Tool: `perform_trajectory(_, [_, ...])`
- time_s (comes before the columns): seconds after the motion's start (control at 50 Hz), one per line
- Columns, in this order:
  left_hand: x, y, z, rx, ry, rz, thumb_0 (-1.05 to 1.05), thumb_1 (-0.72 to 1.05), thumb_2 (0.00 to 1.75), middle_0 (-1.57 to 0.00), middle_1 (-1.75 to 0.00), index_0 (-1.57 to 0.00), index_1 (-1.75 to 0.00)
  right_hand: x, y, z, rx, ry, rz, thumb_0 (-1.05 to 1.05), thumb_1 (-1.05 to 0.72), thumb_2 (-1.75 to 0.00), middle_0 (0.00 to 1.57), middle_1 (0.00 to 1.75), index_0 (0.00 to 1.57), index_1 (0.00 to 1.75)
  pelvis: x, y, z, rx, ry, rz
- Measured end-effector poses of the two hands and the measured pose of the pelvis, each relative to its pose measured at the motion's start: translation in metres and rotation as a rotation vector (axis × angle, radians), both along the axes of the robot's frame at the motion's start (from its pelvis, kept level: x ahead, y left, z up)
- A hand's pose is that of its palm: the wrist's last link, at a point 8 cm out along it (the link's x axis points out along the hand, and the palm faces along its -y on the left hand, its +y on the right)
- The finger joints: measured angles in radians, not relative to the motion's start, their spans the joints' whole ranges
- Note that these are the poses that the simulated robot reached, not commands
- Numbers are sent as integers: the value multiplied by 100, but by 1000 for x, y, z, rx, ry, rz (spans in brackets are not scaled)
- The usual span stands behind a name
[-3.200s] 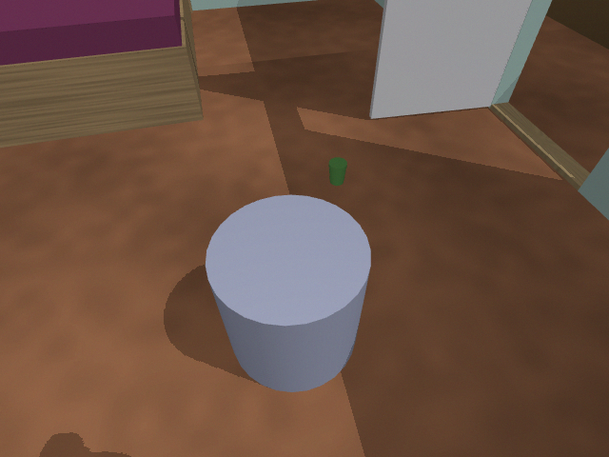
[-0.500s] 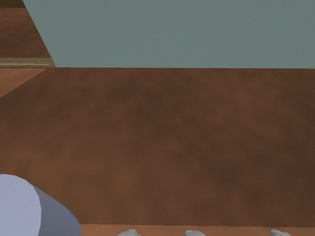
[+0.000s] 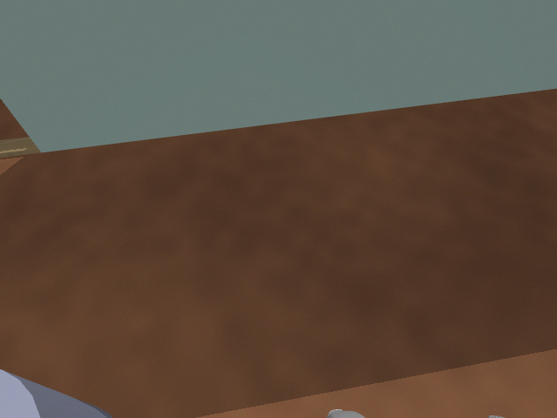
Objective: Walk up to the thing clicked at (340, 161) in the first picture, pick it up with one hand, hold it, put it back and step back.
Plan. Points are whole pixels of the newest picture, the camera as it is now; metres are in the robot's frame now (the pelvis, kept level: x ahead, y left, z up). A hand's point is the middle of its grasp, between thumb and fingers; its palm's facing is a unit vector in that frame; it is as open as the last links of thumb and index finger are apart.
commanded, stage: walk up
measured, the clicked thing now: out of the picture +0.33 +1.49 -0.68
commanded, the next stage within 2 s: stand in 0.72 s
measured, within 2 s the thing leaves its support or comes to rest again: neither
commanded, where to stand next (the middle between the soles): +0.09 +0.02 m, yaw -2 degrees
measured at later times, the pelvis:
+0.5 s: pelvis +0.01 +0.02 +0.02, yaw -4 degrees
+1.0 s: pelvis +0.02 +0.02 +0.04, yaw -2 degrees
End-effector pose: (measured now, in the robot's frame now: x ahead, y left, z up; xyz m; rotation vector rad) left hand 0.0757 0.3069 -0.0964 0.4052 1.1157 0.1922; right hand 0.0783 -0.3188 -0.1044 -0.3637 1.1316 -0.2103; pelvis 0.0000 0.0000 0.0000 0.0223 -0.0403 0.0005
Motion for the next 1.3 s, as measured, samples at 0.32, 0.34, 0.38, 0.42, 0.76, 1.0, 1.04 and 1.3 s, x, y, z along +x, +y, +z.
perform_trajectory(0.32, [26,2,7,-48,20,-28,1,91,90,-21,-30,-21,-30,-28,25,8,50,54,-75,0,-90,-90,21,30,20,30,5,14,18,-11,0,-50])
perform_trajectory(0.34, [27,3,8,-45,23,-27,1,91,90,-21,-30,-21,-30,-28,25,8,50,57,-78,0,-90,-90,21,30,20,30,5,14,19,-11,1,-52])
perform_trajectory(0.38, [29,5,9,-40,32,-24,1,91,90,-21,-30,-21,-30,-26,25,9,50,59,-84,0,-90,-90,21,30,20,30,7,14,21,-10,1,-56])
perform_trajectory(0.42, [31,7,10,-35,40,-23,1,91,90,-21,-30,-21,-30,-22,25,10,50,58,-90,0,-90,-90,21,30,20,30,8,15,22,-9,1,-60])
perform_trajectory(0.76, [55,2,12,-51,61,-49,1,91,90,-21,-30,-20,-30,-2,25,20,42,41,-132,0,-90,-90,21,30,20,30,17,21,29,-9,3,-77])
perform_trajectory(1.0, [52,2,17,-68,57,-9,0,91,90,-21,-30,-20,-30,5,38,22,61,72,-101,0,-90,-90,21,30,20,30,21,21,37,-16,1,-39])
perform_trajectory(1.04, [48,3,17,-67,63,-1,0,91,90,-21,-30,-20,-30,8,39,23,64,69,-96,0,-90,-90,21,30,20,30,21,22,38,-17,1,-36])
perform_trajectory(1.3, [20,11,15,-60,106,47,0,91,90,-21,-30,-20,-30,13,41,24,63,72,-72,0,-90,-90,21,30,20,30,21,23,39,-18,3,-21])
